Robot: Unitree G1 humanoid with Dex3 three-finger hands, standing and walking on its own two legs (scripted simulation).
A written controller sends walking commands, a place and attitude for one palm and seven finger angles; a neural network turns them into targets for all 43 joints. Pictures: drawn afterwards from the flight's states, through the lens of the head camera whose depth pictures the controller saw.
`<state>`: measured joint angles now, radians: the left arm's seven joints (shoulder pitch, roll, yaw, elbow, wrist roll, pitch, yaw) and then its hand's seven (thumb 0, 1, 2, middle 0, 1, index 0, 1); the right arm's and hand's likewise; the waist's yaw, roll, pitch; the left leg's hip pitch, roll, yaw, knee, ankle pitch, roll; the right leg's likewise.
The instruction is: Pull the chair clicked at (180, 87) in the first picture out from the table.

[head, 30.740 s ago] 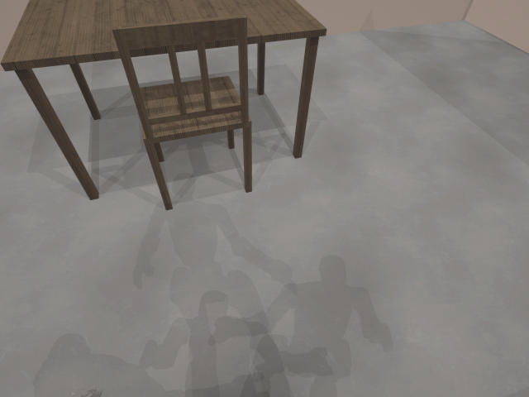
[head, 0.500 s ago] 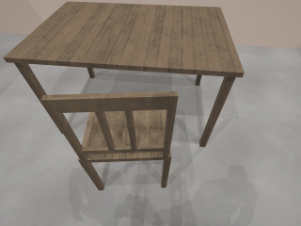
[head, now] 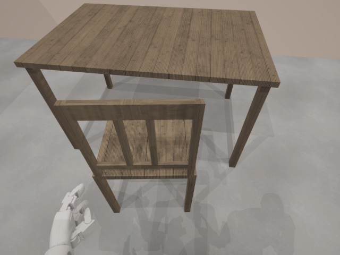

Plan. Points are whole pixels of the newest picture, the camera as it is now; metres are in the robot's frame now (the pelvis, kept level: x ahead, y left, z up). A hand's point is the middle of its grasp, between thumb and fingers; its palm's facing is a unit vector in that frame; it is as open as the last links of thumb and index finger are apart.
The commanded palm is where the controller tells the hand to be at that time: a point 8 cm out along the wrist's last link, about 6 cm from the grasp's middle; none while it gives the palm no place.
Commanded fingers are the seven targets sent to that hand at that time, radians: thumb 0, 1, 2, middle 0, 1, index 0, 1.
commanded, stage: raise the hand toward the chair's back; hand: left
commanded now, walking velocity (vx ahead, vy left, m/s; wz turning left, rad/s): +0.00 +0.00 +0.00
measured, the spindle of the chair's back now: (124, 143) +0.49 +0.18 -0.10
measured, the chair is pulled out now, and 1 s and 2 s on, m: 0.19 0.19 0.19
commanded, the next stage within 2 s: aim the fingers beside a spindle in 1.92 s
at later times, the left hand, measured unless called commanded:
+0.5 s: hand (98, 236) +0.18 +0.18 -0.05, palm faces -0.01 -1.00 -0.05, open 11.5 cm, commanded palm +0.15 +0.24 -0.04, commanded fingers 0.00 0.08 0.55 -0.12 -0.17 -0.12 -0.17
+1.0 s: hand (88, 223) +0.21 +0.20 -0.03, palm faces +0.05 -1.00 -0.07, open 15.6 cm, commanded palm +0.18 +0.26 -0.03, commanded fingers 0.00 -0.50 0.30 -0.06 -0.08 -0.06 -0.08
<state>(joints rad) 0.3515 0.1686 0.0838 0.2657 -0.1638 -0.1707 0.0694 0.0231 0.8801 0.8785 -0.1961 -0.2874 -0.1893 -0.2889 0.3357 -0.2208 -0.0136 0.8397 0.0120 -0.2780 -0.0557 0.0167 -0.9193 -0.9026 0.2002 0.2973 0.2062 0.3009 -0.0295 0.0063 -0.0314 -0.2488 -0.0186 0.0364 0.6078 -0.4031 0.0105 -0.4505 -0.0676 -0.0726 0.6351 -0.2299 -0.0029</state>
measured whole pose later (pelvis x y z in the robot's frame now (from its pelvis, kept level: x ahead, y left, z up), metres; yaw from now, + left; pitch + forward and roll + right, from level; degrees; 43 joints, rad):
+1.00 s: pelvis -0.02 +0.01 -0.08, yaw +2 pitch +17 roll -2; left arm 0.40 0.23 0.16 -0.04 -0.23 -0.43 -0.21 0.00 -0.27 0.40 -0.09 -0.11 -0.08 -0.11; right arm 0.22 -0.26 -0.02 0.48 0.02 -0.23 -0.03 0.01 -0.90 -0.90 0.20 0.30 0.20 0.30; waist -0.02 0.00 -0.14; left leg -0.85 0.00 -0.01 1.18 -0.64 0.02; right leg -0.99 -0.08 -0.11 1.09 -0.39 0.00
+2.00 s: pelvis -0.01 +0.00 -0.06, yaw +2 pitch +16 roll -1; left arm 0.28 0.25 0.23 0.11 -0.28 -0.43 -0.30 -0.01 -0.50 0.30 -0.06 -0.08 -0.06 -0.08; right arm 0.23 -0.25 0.01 0.52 0.02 -0.23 -0.02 0.01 -0.90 -0.90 0.20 0.30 0.21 0.30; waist -0.01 0.02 -0.13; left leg -0.79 0.00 -0.02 1.11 -0.61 0.01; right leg -0.94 -0.08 -0.11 1.02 -0.37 -0.01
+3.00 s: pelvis -0.02 +0.00 -0.09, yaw +1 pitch +21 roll +0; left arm -0.07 0.20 0.16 0.36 -0.19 -0.46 -0.18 -0.01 -0.50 0.30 -0.06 -0.08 -0.06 -0.08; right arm 0.22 -0.26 0.00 0.55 0.00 -0.15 0.00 0.01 -0.90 -0.90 0.20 0.30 0.21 0.30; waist -0.04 0.01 -0.15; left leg -0.95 -0.01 0.00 1.21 -0.63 0.01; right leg -1.12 -0.08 -0.09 1.13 -0.39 -0.01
